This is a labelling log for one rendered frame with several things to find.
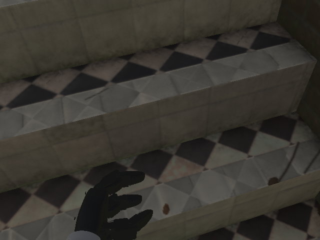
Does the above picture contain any robot left forearm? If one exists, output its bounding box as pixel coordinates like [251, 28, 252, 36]
[66, 230, 101, 240]

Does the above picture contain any robot left hand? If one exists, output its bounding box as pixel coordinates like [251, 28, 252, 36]
[74, 169, 153, 240]

